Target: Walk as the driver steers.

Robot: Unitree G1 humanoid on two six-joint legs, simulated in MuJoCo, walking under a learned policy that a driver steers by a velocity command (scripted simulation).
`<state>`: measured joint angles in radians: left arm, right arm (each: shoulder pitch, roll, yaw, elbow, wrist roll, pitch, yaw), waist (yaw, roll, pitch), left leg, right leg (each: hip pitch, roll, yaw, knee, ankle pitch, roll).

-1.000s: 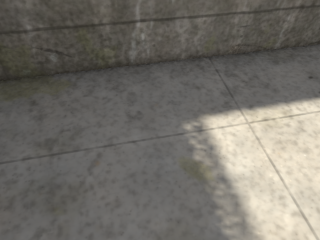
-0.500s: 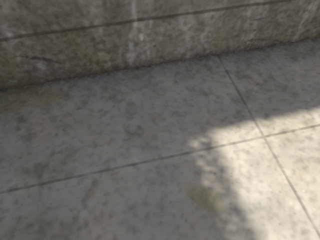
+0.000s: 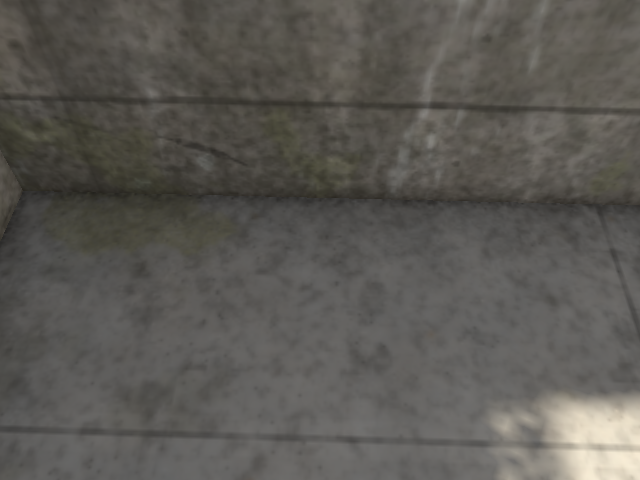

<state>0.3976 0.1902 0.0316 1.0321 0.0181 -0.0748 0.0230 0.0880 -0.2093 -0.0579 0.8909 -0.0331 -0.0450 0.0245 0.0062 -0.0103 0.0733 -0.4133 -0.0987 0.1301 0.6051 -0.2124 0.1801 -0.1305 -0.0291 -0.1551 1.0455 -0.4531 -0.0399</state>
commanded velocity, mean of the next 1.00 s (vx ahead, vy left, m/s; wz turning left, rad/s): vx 0.32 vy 0.00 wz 0.36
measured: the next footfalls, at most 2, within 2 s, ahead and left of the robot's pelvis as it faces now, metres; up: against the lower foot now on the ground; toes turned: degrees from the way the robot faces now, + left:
right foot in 0.46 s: +0.47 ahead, -0.08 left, +0.00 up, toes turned +17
left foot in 0.92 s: +0.42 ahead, +0.14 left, +0.00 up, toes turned +19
